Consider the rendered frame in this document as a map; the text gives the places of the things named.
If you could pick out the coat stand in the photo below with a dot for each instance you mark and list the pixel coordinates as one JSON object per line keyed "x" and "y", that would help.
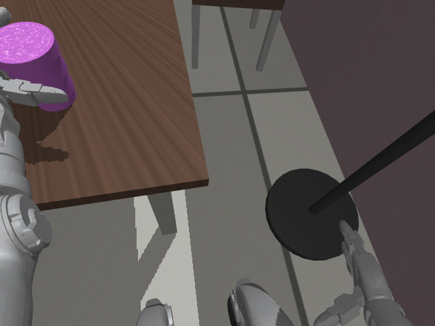
{"x": 304, "y": 206}

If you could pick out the left robot hand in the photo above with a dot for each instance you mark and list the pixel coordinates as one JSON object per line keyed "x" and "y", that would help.
{"x": 22, "y": 91}

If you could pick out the left robot arm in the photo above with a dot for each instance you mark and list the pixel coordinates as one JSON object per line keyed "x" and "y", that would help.
{"x": 24, "y": 231}

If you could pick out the right robot hand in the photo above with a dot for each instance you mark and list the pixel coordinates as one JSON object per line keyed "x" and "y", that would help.
{"x": 368, "y": 278}

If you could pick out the table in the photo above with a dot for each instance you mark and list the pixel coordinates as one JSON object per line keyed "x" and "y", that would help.
{"x": 132, "y": 129}

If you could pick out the chair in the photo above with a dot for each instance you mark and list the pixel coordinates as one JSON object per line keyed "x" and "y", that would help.
{"x": 275, "y": 5}

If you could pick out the right robot arm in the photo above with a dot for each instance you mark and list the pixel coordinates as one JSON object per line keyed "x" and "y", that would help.
{"x": 385, "y": 312}

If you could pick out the cup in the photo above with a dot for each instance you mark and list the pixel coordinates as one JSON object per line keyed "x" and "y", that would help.
{"x": 29, "y": 51}

